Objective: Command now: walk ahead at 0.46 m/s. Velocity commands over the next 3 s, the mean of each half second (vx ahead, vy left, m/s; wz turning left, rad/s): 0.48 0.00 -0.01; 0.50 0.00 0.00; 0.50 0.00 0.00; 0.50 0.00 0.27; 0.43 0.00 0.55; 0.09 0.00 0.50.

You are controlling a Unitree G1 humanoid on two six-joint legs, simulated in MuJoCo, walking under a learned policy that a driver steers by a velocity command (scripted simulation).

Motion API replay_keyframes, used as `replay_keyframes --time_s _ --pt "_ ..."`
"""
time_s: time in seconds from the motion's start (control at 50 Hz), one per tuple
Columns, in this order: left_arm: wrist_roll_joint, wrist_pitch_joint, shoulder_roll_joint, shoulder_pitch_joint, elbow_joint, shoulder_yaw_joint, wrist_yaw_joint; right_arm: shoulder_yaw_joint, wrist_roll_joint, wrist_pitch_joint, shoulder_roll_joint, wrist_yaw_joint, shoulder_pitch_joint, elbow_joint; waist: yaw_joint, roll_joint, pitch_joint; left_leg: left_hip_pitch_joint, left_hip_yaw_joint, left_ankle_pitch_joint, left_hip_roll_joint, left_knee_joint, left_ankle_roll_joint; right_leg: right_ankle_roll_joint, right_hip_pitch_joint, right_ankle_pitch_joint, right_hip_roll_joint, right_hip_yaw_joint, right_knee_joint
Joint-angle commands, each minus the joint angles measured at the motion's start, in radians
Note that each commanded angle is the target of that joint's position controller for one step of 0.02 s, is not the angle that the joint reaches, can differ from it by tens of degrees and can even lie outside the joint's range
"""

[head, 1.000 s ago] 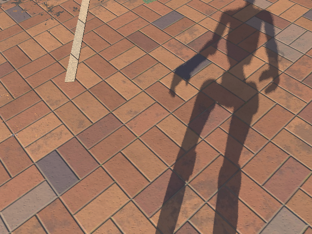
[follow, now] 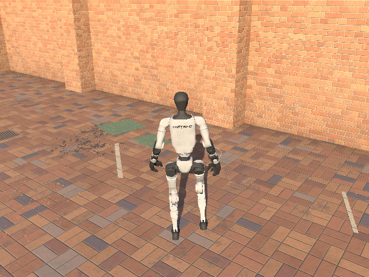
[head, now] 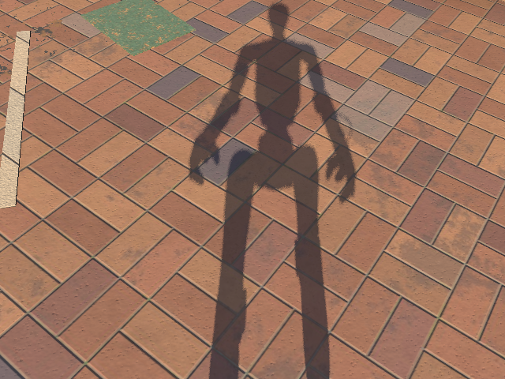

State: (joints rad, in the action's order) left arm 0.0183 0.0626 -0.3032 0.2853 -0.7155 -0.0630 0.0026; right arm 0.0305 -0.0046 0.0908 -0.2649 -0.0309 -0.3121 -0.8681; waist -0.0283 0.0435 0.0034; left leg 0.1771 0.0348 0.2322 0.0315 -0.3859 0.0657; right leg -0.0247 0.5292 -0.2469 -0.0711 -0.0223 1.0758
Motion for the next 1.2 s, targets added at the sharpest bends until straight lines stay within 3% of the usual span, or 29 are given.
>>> replay_keyframes --time_s 0.02,0.12,0.22,0.28,0.3,0.32,0.34,0.36,0.38,0.4,0.42,0.44,0.46,0.5,0.54,0.6,0.66,0.74,0.8,0.84,0.86,0.88,0.9,0.92,0.94,0.96,1.0,1.06,1.2 --pt "-0.011 0.01 -0.065 -0.048 0.081 -0.02 -0.002 0.033 0.005 0.018 -0.156 0.013 0.015 0.055 0.004 -0.119 -0.051 -0.116 -0.264 -0.091 -0.242 0.262 0.143 0.023 0.226 0.123 -0.055 -0.029 -0.069" --pt "-0.006 0.025 -0.011 -0.214 0.135 0.003 -0.016 0.032 0.014 0.003 -0.17 0.03 -0.046 0.029 -0.044 -0.11 -0.077 -0.115 -0.13 -0.272 -0.204 0.271 0.12 0.046 0.175 0.316 -0.025 0.018 -0.377" --pt "0.005 0.04 -0.007 -0.354 0.184 0.011 -0.052 0.034 0.021 -0.02 -0.183 0.034 -0.13 -0.007 -0.077 -0.098 -0.121 -0.214 -0.122 -0.323 -0.256 0.234 0.123 0.015 0.16 0.331 0.014 0.037 -0.537" --pt "0.003 0.045 -0.042 -0.33 0.189 0.0 -0.064 0.045 0.023 -0.033 -0.206 0.04 -0.125 -0.01 -0.027 -0.125 -0.081 -0.301 -0.116 -0.585 -0.284 0.134 0.1 -0.035 0.082 0.229 0.05 0.049 -0.577" --pt "-0.001 0.042 -0.068 -0.272 0.176 -0.012 -0.06 0.051 0.021 -0.037 -0.223 0.043 -0.118 -0.008 0.011 -0.148 -0.028 -0.319 -0.109 -0.773 -0.279 0.054 0.091 -0.055 -0.011 0.188 0.081 0.07 -0.57" --pt "-0.001 0.039 -0.106 -0.136 0.139 -0.032 -0.051 0.051 0.018 -0.044 -0.226 0.045 -0.098 -0.002 0.092 -0.149 0.064 -0.298 -0.078 -0.919 -0.249 -0.108 0.073 -0.088 -0.196 0.203 0.111 0.096 -0.593" --pt "-0.006 0.033 -0.148 0.036 0.097 -0.049 -0.037 0.042 0.008 -0.045 -0.21 0.048 -0.085 0.014 0.171 -0.137 0.186 -0.137 -0.063 -0.819 -0.215 -0.33 0.044 -0.133 -0.498 0.241 0.042 0.032 -0.559" --pt "-0.032 0.028 -0.252 0.158 0.075 -0.07 -0.027 0.008 -0.009 -0.029 -0.091 0.041 -0.185 0.05 0.139 0.084 0.368 0.248 -0.03 -0.308 -0.07 -0.731 -0.013 -0.266 -0.927 0.181 -0.235 -0.375 -0.531" --pt "-0.021 0.027 -0.192 0.179 0.059 -0.055 -0.031 -0.003 0.009 -0.004 -0.081 0.029 -0.214 0.029 0.134 0.205 0.481 0.443 -0.157 0.328 0.04 -0.937 -0.033 -0.355 -1.024 0.034 -0.351 -0.749 -0.71" --pt "-0.012 0.024 -0.13 0.111 0.062 -0.035 -0.027 0.027 0.04 0.012 -0.185 0.021 -0.1 0.058 0.145 0.116 0.297 0.546 -0.183 0.295 -0.032 -0.995 -0.023 -0.293 -0.896 -0.041 -0.301 -0.623 -0.752" --pt "-0.009 0.022 -0.106 0.041 0.064 -0.026 -0.024 0.027 0.051 0.02 -0.188 0.019 -0.011 0.088 0.12 0.052 0.16 0.553 -0.143 0.206 -0.083 -0.955 -0.017 -0.258 -0.728 0.009 -0.259 -0.466 -0.779" --pt "-0.013 0.024 -0.088 -0.013 0.06 -0.019 -0.029 0.025 0.039 0.02 -0.167 0.021 0.028 0.096 0.082 -0.023 0.07 0.526 -0.118 0.139 -0.123 -0.884 -0.024 -0.238 -0.573 0.103 -0.213 -0.365 -0.818" --pt "-0.022 0.031 -0.066 -0.05 0.062 -0.013 -0.032 0.031 0.026 0.011 -0.161 0.024 0.022 0.092 0.045 -0.015 0.033 0.471 -0.12 0.092 -0.154 -0.826 -0.031 -0.224 -0.475 0.171 -0.174 -0.293 -0.851" --pt "-0.021 0.044 -0.066 -0.072 0.051 -0.015 -0.036 0.024 0.021 -0.012 -0.118 0.026 -0.031 0.076 0.003 0.019 0.026 0.394 -0.115 0.055 -0.173 -0.777 -0.052 -0.236 -0.375 0.213 -0.15 -0.232 -0.913" --pt "-0.015 0.056 -0.084 -0.067 0.026 -0.02 -0.036 0.02 0.014 -0.027 -0.1 0.031 -0.007 0.087 -0.009 0.018 -0.009 0.412 -0.104 0.02 -0.185 -0.707 -0.075 -0.244 -0.319 0.258 -0.144 -0.169 -0.95" --pt "-0.016 0.053 -0.108 -0.032 -0.003 -0.026 -0.022 0.015 0.004 -0.024 -0.092 0.03 0.112 0.127 0.02 0.005 -0.048 0.467 -0.093 -0.157 -0.189 -0.517 -0.096 -0.229 -0.324 0.273 -0.114 -0.094 -0.973" --pt "-0.008 0.043 -0.132 0.01 -0.025 -0.03 -0.013 0.005 0.008 -0.009 -0.071 0.017 0.228 0.153 0.067 -0.002 -0.064 0.413 -0.055 -0.324 -0.15 -0.298 -0.092 -0.192 -0.332 0.261 -0.084 -0.03 -0.97" --pt "0.004 0.024 -0.157 0.083 -0.072 -0.037 -0.01 0.008 0.02 0.0 -0.088 -0.002 0.33 0.194 0.101 0.007 -0.076 0.429 -0.063 -0.32 -0.125 -0.176 -0.068 -0.179 -0.466 0.236 -0.146 -0.053 -0.922" --pt "0.007 0.005 -0.169 0.086 -0.092 -0.043 -0.001 0.018 0.019 0.005 -0.116 -0.015 0.321 0.206 0.073 0.023 -0.057 0.401 -0.061 -0.2 -0.107 -0.128 -0.028 -0.152 -0.569 0.324 -0.191 -0.075 -0.846" --pt "0.003 -0.009 -0.167 0.056 -0.092 -0.04 0.003 0.045 0.016 0.007 -0.16 -0.01 0.162 0.164 -0.02 0.025 0.039 0.173 -0.005 -0.16 -0.052 -0.089 0.014 -0.115 -0.567 0.58 -0.143 -0.03 -0.647" --pt "-0.01 -0.011 -0.126 0.068 -0.083 -0.022 0.007 0.069 0.012 0.005 -0.216 0.0 -0.002 0.121 -0.084 -0.009 0.166 -0.086 -0.048 -0.188 -0.099 -0.124 0.054 -0.081 -0.456 0.529 -0.088 0.015 -0.421" --pt "-0.015 0.005 -0.028 0.178 -0.051 0.011 0.0 0.095 -0.008 -0.001 -0.323 0.006 -0.111 0.107 -0.061 -0.221 0.324 -0.492 -0.469 -0.056 -0.355 -0.11 0.205 -0.002 -0.057 0.184 0.054 0.07 -0.022" --pt "-0.009 0.026 -0.032 0.169 -0.064 0.015 -0.002 0.081 0.009 -0.005 -0.268 0.001 -0.143 0.099 -0.08 -0.313 0.387 -0.565 -0.77 0.081 -0.419 0.059 0.257 0.009 0.124 -0.333 0.13 -0.059 0.15" --pt "0.019 0.039 -0.124 0.089 -0.045 -0.01 -0.009 0.06 0.015 -0.003 -0.209 0.001 -0.089 0.105 -0.083 -0.229 0.25 -0.475 -0.665 0.161 -0.394 0.083 0.209 -0.006 0.227 -0.302 0.069 -0.104 0.229" --pt "0.025 0.045 -0.129 0.018 -0.024 -0.009 -0.01 0.052 0.012 -0.004 -0.184 0.003 -0.02 0.119 -0.06 -0.168 0.145 -0.34 -0.535 0.112 -0.36 0.096 0.178 -0.018 0.239 -0.214 0.015 -0.068 0.202" --pt "0.008 0.044 -0.122 -0.021 -0.018 -0.01 -0.006 0.044 0.006 -0.004 -0.156 0.001 0.04 0.124 -0.033 -0.112 0.068 -0.205 -0.439 0.022 -0.321 0.125 0.165 -0.015 0.211 -0.135 -0.023 -0.048 0.139" --pt "-0.003 0.023 -0.098 0.01 -0.03 -0.014 -0.004 0.035 -0.007 0.005 -0.121 -0.002 0.094 0.131 0.023 -0.146 0.035 -0.059 -0.336 -0.102 -0.268 0.183 0.155 -0.004 0.096 -0.044 -0.065 -0.055 0.063" --pt "-0.01 0.0 -0.063 0.005 -0.031 -0.007 0.001 0.043 0.001 0.021 -0.144 0.002 0.082 0.108 0.042 -0.125 0.011 -0.005 -0.241 -0.222 -0.253 0.241 0.179 0.025 0.094 0.031 -0.074 -0.04 -0.016" --pt "-0.01 0.018 -0.021 -0.226 0.027 0.01 -0.014 0.051 0.014 0.004 -0.18 0.027 -0.015 0.051 -0.033 -0.098 -0.052 -0.068 -0.105 -0.254 -0.211 0.271 0.136 0.044 0.113 0.342 -0.037 0.005 -0.422"
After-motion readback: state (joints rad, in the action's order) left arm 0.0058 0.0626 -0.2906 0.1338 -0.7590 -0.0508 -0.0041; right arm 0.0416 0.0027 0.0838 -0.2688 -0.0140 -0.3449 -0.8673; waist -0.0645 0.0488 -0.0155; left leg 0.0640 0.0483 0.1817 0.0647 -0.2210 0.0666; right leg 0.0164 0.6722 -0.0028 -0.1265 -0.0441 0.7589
